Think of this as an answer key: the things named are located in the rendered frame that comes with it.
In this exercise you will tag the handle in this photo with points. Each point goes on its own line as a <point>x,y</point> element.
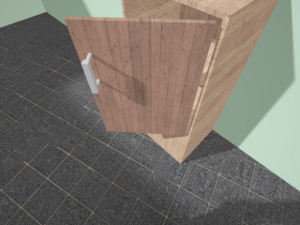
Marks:
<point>89,74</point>

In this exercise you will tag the cupboard door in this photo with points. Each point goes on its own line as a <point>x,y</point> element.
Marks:
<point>149,69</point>

